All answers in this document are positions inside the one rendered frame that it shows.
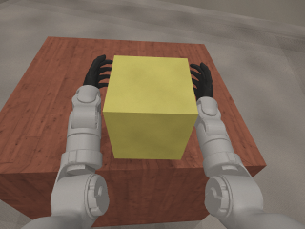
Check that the pedestal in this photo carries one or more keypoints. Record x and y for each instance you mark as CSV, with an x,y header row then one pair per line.
x,y
34,126

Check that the robot right forearm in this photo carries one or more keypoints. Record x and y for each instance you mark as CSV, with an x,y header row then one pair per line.
x,y
214,142

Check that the right robot hand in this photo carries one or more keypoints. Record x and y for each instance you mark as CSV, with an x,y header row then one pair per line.
x,y
204,84

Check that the left robot upper arm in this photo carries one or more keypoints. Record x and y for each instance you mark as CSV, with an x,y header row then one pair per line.
x,y
76,203

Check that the robot left forearm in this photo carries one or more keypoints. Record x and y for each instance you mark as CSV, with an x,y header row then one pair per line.
x,y
82,155

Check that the carton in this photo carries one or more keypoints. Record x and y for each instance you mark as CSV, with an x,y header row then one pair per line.
x,y
150,107

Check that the right robot upper arm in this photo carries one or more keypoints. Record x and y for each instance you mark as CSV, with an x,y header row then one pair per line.
x,y
237,202

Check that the left robot hand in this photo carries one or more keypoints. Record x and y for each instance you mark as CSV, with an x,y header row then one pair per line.
x,y
94,75

